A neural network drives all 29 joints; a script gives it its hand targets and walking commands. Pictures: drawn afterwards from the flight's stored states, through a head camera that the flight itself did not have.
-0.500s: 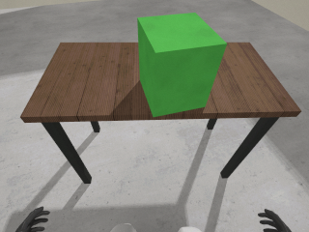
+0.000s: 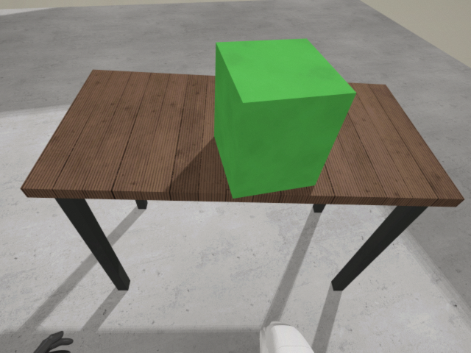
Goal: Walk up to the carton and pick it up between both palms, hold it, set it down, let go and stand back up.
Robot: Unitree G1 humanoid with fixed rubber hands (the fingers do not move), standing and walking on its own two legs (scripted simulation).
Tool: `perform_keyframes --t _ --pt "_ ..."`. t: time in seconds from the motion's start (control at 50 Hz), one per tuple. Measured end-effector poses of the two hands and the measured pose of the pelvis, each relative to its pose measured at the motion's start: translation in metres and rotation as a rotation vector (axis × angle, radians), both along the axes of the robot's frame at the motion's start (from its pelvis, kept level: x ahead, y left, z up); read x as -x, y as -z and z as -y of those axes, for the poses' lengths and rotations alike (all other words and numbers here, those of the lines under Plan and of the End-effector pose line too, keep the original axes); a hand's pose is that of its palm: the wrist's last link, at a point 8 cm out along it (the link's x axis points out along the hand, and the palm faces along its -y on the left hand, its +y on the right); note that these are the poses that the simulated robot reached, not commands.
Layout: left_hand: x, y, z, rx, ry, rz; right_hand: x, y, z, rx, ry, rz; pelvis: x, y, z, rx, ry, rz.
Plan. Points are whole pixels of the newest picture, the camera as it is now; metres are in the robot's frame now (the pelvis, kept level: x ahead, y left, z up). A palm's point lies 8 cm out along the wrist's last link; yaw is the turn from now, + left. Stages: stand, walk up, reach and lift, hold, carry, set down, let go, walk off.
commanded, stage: walk up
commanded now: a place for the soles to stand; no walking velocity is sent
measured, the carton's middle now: (269, 119) +0.55 -0.08 +0.09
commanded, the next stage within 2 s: none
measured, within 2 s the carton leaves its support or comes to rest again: neither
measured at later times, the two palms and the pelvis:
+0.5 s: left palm out of the picture +0.12 +0.25 -0.05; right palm out of the picture +0.11 -0.40 -0.05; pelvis +0.05 -0.07 +0.02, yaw +0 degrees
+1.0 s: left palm (85, 332) +0.17 +0.24 -0.05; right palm (461, 331) +0.16 -0.41 -0.07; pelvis +0.11 -0.08 +0.02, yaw -2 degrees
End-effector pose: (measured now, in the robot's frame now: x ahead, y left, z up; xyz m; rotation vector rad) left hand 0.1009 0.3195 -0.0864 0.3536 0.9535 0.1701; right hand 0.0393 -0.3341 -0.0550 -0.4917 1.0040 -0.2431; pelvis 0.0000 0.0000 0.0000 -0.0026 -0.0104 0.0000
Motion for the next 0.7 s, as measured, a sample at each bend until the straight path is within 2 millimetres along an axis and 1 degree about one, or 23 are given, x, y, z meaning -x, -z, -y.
perform_keyframes --t 0.08,0.12,0.16,0.2,0.22,0.28,0.34,0.4,0.44,0.52,0.58,0.64,0.7 --pt "-0.023 -0.002 0.023 0.009 0.019 0.034 0.001 0.003 0.022 -0.001 0.013 -0.013 -0.009 0.002 0.020 -0.016 0.001 0.008" --pt "-0.032 -0.004 0.037 0.006 0.028 0.039 -0.004 0.008 0.035 -0.009 0.017 -0.012 -0.015 0.004 0.034 -0.028 0.006 0.004" --pt "-0.037 -0.005 0.049 -0.009 0.028 0.053 -0.013 0.017 0.051 -0.017 0.012 -0.013 -0.021 0.010 0.048 -0.032 0.003 0.008" --pt "-0.036 -0.003 0.060 -0.019 0.024 0.060 -0.026 0.026 0.063 -0.027 0.015 0.003 -0.026 0.015 0.061 -0.038 0.006 0.024" --pt "-0.033 -0.005 0.065 -0.021 0.021 0.053 -0.034 0.026 0.066 -0.035 0.017 0.017 -0.028 0.013 0.065 -0.040 0.007 0.032" --pt "-0.023 -0.018 0.073 -0.030 0.007 0.035 -0.057 0.019 0.071 -0.064 0.003 0.064 -0.034 0.002 0.072 -0.050 0.006 0.050" --pt "-0.019 -0.033 0.074 -0.043 0.001 0.020 -0.068 0.010 0.073 -0.086 -0.010 0.079 -0.040 -0.010 0.076 -0.055 0.008 0.060" --pt "-0.020 -0.040 0.074 -0.045 -0.001 0.008 -0.069 0.003 0.073 -0.097 -0.014 0.060 -0.043 -0.018 0.076 -0.056 0.007 0.050" --pt "-0.021 -0.040 0.073 -0.040 -0.001 -0.003 -0.068 0.001 0.072 -0.096 -0.014 0.044 -0.045 -0.020 0.074 -0.055 0.006 0.040" --pt "-0.025 -0.031 0.067 -0.022 -0.007 -0.017 -0.063 -0.001 0.067 -0.077 -0.008 0.022 -0.050 -0.017 0.067 -0.041 0.007 0.039" --pt "-0.036 -0.017 0.060 -0.023 -0.005 -0.027 -0.046 0.009 0.067 -0.049 0.013 -0.008 -0.053 -0.005 0.060 -0.018 0.015 0.054" --pt "-0.050 -0.014 0.064 -0.012 0.010 -0.019 -0.036 0.009 0.064 -0.052 0.048 -0.032 -0.057 -0.006 0.062 -0.022 0.028 0.054" --pt "-0.056 -0.014 0.068 -0.012 0.014 -0.024 -0.039 0.009 0.067 -0.054 0.053 -0.037 -0.062 -0.006 0.066 -0.018 0.029 0.048"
